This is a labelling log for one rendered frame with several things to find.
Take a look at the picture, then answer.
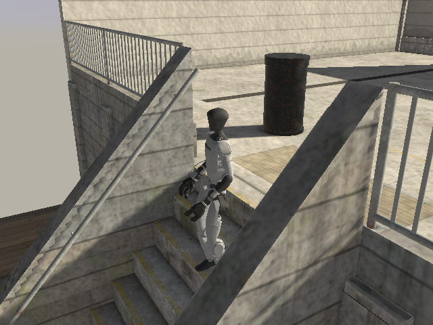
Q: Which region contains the robot head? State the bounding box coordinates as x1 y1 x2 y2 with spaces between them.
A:
207 108 229 141

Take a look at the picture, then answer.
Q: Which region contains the left robot hand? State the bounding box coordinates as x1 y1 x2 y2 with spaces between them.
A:
184 202 206 222

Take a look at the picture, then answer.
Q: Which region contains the robot left upper arm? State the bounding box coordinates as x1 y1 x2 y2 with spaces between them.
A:
217 142 233 181

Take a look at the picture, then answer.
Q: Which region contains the right robot hand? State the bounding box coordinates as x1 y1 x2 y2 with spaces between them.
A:
179 177 196 199

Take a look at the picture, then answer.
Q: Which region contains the left robot forearm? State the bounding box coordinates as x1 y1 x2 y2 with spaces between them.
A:
201 175 232 207

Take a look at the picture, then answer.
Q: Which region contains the right robot forearm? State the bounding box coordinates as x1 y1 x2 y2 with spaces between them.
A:
191 161 206 181

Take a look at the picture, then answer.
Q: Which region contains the right robot shin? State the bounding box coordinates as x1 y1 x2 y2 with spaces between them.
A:
197 231 213 262

